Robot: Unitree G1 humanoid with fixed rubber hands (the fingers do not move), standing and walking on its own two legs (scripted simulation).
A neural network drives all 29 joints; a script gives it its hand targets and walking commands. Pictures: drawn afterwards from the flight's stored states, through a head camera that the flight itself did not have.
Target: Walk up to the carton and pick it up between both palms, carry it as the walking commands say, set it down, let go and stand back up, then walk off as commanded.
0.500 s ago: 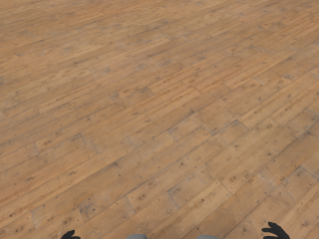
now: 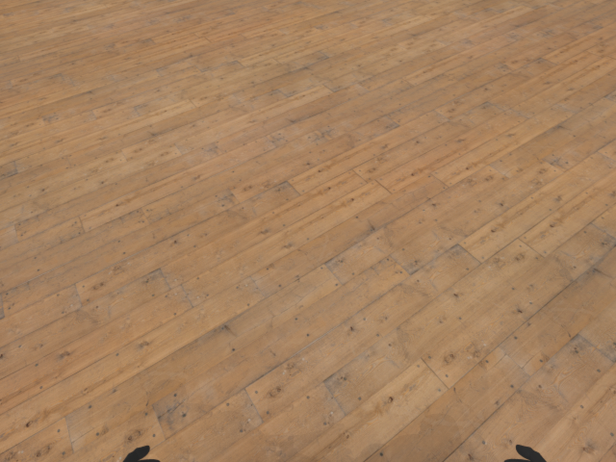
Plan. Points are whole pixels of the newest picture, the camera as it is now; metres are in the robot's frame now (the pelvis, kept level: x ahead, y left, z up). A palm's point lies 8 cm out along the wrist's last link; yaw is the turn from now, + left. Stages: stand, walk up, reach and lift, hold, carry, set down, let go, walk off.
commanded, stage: stand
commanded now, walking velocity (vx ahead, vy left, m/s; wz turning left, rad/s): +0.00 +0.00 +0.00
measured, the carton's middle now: out of the picture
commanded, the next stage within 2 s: walk up in 1.26 s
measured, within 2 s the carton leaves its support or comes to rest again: neither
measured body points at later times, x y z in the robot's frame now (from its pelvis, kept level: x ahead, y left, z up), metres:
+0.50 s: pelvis +0.00 -0.01 +0.01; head +0.01 -0.01 +0.46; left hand +0.08 +0.29 -0.12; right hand +0.10 -0.29 -0.13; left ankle +0.00 +0.13 -0.74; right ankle -0.01 -0.11 -0.74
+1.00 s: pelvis +0.00 +0.00 +0.01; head +0.01 +0.00 +0.46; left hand +0.09 +0.30 -0.12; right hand +0.10 -0.29 -0.13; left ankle +0.00 +0.13 -0.74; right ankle -0.01 -0.11 -0.74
